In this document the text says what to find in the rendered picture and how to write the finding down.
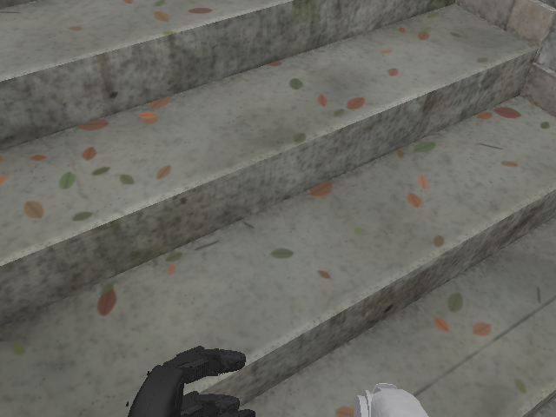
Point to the robot right shin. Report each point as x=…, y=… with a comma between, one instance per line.
x=383, y=385

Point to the left robot hand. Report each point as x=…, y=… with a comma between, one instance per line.
x=161, y=395

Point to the right robot thigh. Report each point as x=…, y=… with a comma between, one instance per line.
x=387, y=402

